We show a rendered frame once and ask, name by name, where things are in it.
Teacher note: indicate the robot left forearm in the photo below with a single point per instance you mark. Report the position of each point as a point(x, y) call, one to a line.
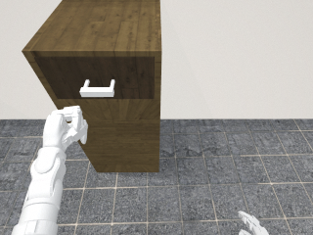
point(44, 195)

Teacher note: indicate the cabinet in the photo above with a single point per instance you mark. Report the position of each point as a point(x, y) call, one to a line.
point(123, 135)

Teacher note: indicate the robot left hand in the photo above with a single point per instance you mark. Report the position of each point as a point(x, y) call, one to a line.
point(58, 133)

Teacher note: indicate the drawer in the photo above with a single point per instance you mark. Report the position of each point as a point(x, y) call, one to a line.
point(134, 76)

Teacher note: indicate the handle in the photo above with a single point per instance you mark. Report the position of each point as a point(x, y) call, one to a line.
point(86, 91)

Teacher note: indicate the robot right hand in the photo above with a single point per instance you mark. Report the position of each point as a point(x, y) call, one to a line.
point(252, 224)

